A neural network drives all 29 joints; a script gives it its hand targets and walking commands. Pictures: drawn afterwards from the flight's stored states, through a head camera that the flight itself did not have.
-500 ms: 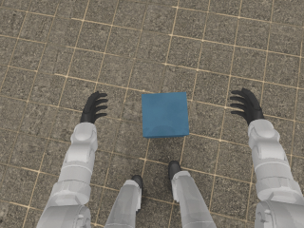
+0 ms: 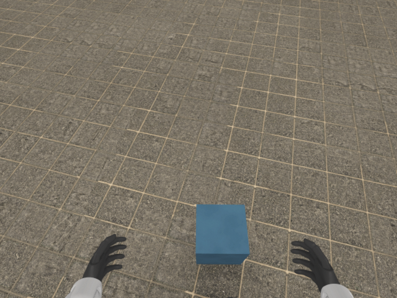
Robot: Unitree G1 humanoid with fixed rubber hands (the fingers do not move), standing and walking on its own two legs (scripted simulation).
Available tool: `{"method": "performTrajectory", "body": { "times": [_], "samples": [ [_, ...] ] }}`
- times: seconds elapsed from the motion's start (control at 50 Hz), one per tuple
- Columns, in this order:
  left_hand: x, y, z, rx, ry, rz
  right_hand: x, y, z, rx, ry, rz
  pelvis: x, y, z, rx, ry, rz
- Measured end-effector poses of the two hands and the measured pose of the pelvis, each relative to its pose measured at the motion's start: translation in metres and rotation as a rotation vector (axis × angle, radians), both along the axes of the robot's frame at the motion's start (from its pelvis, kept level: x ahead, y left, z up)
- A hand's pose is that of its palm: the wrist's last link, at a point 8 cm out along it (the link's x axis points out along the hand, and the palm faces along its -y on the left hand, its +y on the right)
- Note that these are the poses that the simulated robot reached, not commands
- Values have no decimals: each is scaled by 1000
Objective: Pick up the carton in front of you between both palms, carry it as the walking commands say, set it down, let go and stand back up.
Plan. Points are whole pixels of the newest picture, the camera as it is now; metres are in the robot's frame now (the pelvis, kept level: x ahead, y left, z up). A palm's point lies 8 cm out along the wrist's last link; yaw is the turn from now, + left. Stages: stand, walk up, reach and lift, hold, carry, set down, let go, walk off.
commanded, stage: let go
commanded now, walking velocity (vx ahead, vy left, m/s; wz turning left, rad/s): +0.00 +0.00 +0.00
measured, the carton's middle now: (219, 235) +0.40 -0.07 -0.65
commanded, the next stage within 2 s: stand in 0.44 s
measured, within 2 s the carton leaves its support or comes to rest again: neither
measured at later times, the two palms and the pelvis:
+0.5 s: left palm (97, 270) +0.18 +0.22 -0.07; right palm (331, 276) +0.18 -0.24 -0.07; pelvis +0.02 -0.01 +0.00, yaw +0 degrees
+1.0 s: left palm (70, 285) +0.16 +0.28 -0.09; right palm (352, 285) +0.16 -0.29 -0.09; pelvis +0.03 -0.01 +0.00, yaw +2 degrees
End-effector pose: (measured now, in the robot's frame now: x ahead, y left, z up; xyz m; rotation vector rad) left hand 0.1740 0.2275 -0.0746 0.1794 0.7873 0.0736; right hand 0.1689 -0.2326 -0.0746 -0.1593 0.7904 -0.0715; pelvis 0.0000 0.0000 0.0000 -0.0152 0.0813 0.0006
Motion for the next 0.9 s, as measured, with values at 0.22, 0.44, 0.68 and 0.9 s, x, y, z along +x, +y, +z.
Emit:
{"method": "performTrajectory", "body": {
  "times": [0.22, 0.44, 0.68, 0.9],
  "samples": [
    [-4, 6, 11, -2, 3, -7, -1, 7, 8, 1, 3, 13, 8, 6, 2, -7, -144, -1],
    [9, -5, 8, -9, 13, -8, 7, -6, 8, -17, 18, 0, 19, -4, 1, -8, -136, -2],
    [-12, 47, -7, 183, 110, 64, -1, -57, -6, -192, 71, -34, 25, -8, -5, 0, -80, 11],
    [-14, 53, -10, 199, 135, 89, -5, -61, -17, -197, 115, -19, 32, -10, -5, 5, -78, 23]
  ]
}}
